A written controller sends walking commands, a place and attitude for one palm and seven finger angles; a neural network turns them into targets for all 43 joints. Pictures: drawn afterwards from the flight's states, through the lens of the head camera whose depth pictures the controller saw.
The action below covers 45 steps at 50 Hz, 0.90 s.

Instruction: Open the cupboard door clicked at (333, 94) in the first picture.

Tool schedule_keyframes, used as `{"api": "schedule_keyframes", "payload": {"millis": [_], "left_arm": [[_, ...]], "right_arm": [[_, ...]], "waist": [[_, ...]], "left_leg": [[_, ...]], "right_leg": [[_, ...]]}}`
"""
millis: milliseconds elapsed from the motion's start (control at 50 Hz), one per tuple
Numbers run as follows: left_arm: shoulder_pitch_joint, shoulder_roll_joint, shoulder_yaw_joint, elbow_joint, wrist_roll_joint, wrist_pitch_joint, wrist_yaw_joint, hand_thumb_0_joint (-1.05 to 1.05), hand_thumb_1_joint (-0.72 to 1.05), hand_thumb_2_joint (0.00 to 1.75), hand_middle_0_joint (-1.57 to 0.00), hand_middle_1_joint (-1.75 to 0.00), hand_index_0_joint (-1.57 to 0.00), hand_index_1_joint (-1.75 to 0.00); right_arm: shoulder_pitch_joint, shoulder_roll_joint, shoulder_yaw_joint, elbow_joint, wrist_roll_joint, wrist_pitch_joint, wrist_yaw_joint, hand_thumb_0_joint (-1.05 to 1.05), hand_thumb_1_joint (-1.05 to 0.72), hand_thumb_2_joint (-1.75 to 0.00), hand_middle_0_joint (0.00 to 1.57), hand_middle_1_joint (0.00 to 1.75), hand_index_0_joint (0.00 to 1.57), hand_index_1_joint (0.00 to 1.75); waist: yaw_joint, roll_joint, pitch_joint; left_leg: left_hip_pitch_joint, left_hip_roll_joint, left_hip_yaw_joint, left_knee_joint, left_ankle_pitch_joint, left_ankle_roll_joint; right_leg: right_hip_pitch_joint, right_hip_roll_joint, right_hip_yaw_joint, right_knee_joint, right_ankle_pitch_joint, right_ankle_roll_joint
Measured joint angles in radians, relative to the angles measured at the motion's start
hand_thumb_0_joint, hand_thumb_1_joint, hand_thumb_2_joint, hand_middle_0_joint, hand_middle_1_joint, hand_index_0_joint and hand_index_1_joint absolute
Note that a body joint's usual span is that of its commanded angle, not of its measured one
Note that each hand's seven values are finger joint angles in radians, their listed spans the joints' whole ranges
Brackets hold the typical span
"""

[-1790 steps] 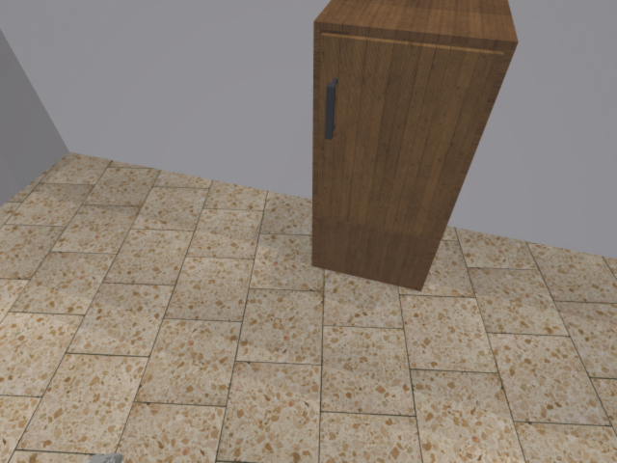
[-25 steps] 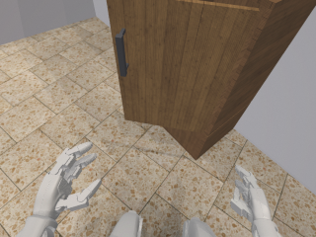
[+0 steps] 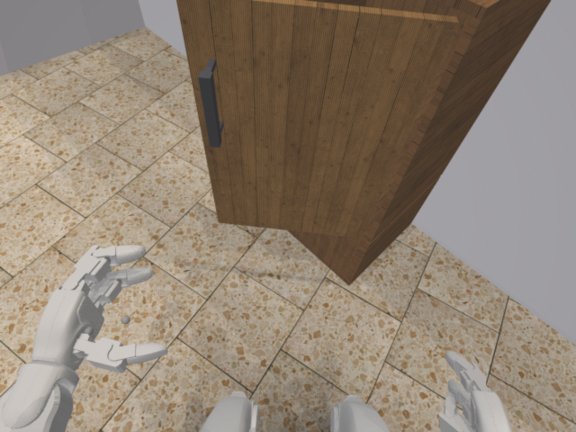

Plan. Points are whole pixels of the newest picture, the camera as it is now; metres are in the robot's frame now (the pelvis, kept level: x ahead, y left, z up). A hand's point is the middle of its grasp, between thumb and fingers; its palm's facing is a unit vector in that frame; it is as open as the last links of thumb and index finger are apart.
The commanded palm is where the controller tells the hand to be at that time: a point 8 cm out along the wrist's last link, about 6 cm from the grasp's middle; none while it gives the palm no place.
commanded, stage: raise the hand with hooked fingers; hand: left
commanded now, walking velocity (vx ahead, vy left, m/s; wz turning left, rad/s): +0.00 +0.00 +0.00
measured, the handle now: (213, 105) +0.62 +0.17 +0.06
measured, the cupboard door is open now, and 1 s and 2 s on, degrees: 40 40 40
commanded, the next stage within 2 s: move the hooked fingers beside the handle in 1.04 s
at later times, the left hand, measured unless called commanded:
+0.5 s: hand (100, 266) +0.29 +0.25 +0.07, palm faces -0.01 -1.00 -0.06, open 13.9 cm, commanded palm +0.28 +0.30 +0.08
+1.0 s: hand (107, 262) +0.30 +0.25 +0.07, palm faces -0.02 -1.00 -0.04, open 14.0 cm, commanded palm +0.28 +0.29 +0.08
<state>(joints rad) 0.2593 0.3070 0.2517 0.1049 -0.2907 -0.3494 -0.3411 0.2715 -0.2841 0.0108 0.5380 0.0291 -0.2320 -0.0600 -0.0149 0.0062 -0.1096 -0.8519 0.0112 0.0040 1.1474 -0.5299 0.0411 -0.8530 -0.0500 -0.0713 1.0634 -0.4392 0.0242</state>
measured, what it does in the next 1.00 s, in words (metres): stands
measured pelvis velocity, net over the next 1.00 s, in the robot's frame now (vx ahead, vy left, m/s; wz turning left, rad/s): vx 0.01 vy -0.02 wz -0.01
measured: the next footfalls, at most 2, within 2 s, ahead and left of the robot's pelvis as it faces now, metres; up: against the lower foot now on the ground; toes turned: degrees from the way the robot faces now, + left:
none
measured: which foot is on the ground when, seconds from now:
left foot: down 0.00-1.00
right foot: down 0.00-1.00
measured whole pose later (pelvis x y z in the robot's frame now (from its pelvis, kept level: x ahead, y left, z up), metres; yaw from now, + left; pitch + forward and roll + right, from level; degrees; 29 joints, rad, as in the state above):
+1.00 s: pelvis +0.01 -0.02 +0.02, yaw +0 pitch +13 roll -2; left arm -0.02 0.42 0.44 0.45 -0.37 -0.33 -0.56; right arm 0.29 -0.28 0.04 0.53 0.03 -0.19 -0.06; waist -0.02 0.02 -0.10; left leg -0.76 0.04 0.00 1.04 -0.50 0.01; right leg -0.78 -0.02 -0.08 0.98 -0.42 -0.01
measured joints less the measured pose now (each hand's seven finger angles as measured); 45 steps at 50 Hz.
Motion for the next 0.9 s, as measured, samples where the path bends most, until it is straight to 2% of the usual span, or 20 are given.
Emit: {"api": "schedule_keyframes", "payload": {"millis": [120, 340, 580, 680, 900], "left_arm": [[-0.033, 0.021, 0.03, 0.02, -0.011, 0.013, -0.029, 0.0, -0.28, 0.39, -0.28, -1.05, -0.29, -1.05], [-0.151, 0.071, 0.109, 0.151, -0.046, 0.047, -0.126, -0.01, -0.46, 0.31, -0.29, -1.17, -0.3, -1.17], [-0.273, 0.13, 0.191, 0.305, -0.077, 0.058, -0.212, -0.01, -0.5, 0.3, -0.3, -1.19, -0.3, -1.19], [-0.282, 0.131, 0.198, 0.329, -0.086, 0.049, -0.229, -0.01, -0.5, 0.3, -0.3, -1.2, -0.3, -1.2], [-0.268, 0.109, 0.196, 0.333, -0.078, 0.017, -0.213, -0.01, -0.5, 0.3, -0.3, -1.2, -0.3, -1.2]], "right_arm": [[-0.023, 0.01, 0.009, -0.021, -0.002, -0.001, 0.005, 0.01, -0.91, -0.9, 0.2, 0.3, 0.21, 0.3], [-0.026, 0.027, 0.046, -0.015, -0.003, 0.014, 0.007, 0.01, -0.91, -0.9, 0.2, 0.3, 0.21, 0.3], [0.009, -0.001, 0.035, 0.013, 0.002, 0.034, -0.001, 0.01, -0.91, -0.9, 0.2, 0.3, 0.21, 0.3], [0.026, -0.012, 0.023, 0.009, 0.004, 0.037, 0.003, 0.01, -0.91, -0.9, 0.2, 0.3, 0.21, 0.3], [0.029, -0.006, 0.021, -0.002, 0.004, 0.046, 0.007, 0.01, -0.91, -0.9, 0.2, 0.3, 0.21, 0.3]], "waist": [[0.007, 0.0, -0.003], [0.021, 0.011, 0.004], [0.006, 0.016, 0.012], [-0.003, 0.012, 0.009], [-0.008, 0.007, 0.01]], "left_leg": [[0.03, 0.004, -0.011, -0.027, 0.001, -0.006], [0.055, 0.012, -0.021, -0.055, 0.002, -0.018], [0.075, 0.021, -0.016, -0.086, 0.012, -0.03], [0.081, 0.025, -0.01, -0.102, 0.019, -0.032], [0.091, 0.026, -0.005, -0.109, 0.025, -0.036]], "right_leg": [[0.036, 0.006, -0.011, -0.034, 0.002, -0.002], [0.061, 0.015, -0.021, -0.059, -0.001, -0.012], [0.07, 0.025, -0.016, -0.077, 0.004, -0.024], [0.071, 0.029, -0.01, -0.087, 0.011, -0.027], [0.074, 0.031, -0.005, -0.087, 0.015, -0.03]]}}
